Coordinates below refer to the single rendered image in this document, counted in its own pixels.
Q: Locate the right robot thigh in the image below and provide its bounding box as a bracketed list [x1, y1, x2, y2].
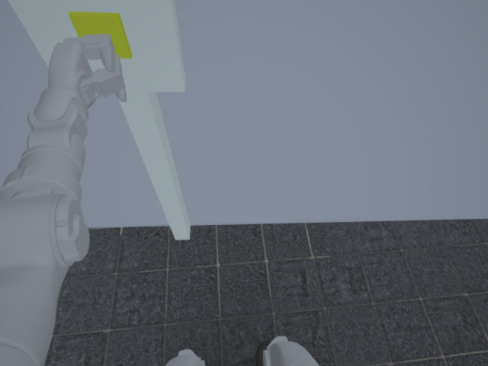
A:
[263, 341, 319, 366]

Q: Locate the panel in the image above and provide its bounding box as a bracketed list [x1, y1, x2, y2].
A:
[8, 0, 191, 240]

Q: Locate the robot left upper arm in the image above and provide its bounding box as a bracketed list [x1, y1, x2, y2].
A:
[0, 194, 90, 366]

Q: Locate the robot left forearm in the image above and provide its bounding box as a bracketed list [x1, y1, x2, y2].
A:
[0, 87, 88, 205]

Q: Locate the right robot shin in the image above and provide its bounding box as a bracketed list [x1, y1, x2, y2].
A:
[268, 336, 288, 347]

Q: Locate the button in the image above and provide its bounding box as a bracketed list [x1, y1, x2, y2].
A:
[69, 11, 132, 59]

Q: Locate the robot left hand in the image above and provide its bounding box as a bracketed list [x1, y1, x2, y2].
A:
[48, 34, 127, 110]

